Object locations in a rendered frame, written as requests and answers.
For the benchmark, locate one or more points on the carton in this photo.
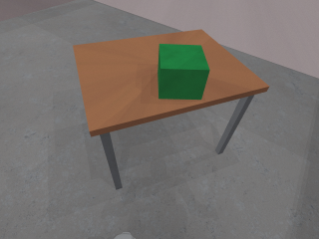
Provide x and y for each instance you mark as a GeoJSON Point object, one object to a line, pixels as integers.
{"type": "Point", "coordinates": [182, 72]}

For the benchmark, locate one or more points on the table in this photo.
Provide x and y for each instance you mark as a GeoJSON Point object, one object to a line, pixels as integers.
{"type": "Point", "coordinates": [119, 82]}

